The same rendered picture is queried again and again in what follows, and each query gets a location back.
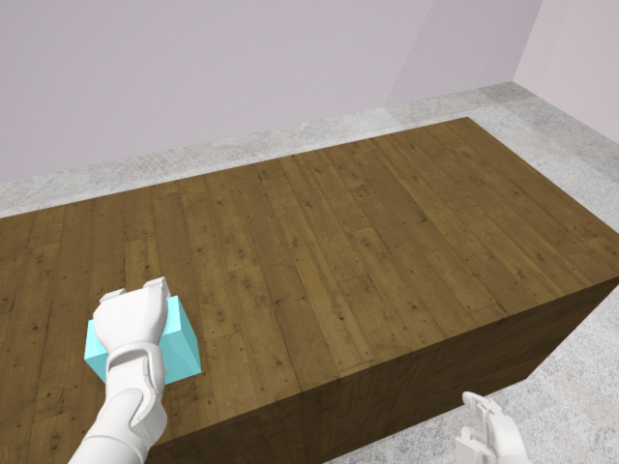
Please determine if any robot left hand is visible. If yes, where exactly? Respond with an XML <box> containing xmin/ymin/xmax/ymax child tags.
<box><xmin>93</xmin><ymin>276</ymin><xmax>171</xmax><ymax>375</ymax></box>

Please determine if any robot right hand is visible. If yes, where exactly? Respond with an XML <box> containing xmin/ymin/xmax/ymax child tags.
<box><xmin>456</xmin><ymin>391</ymin><xmax>530</xmax><ymax>464</ymax></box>

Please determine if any robot left forearm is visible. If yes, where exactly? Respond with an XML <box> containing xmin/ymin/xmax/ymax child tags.
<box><xmin>68</xmin><ymin>342</ymin><xmax>167</xmax><ymax>464</ymax></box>

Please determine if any table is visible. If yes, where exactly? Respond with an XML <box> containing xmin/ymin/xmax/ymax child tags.
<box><xmin>0</xmin><ymin>117</ymin><xmax>619</xmax><ymax>464</ymax></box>

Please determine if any sponge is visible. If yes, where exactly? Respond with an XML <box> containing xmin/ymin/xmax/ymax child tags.
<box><xmin>84</xmin><ymin>296</ymin><xmax>201</xmax><ymax>385</ymax></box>

